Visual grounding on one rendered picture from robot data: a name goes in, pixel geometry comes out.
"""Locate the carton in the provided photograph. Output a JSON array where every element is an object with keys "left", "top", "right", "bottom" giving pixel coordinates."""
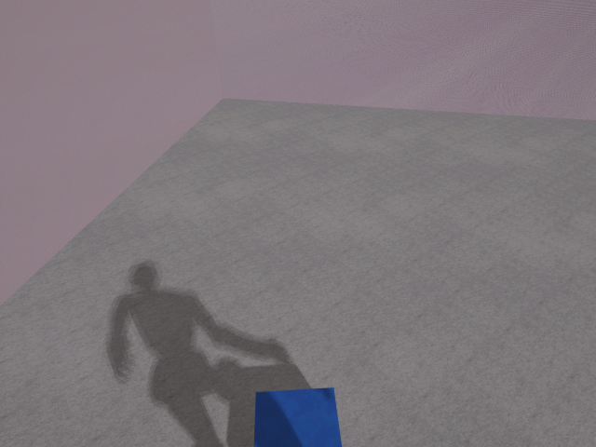
[{"left": 254, "top": 387, "right": 342, "bottom": 447}]

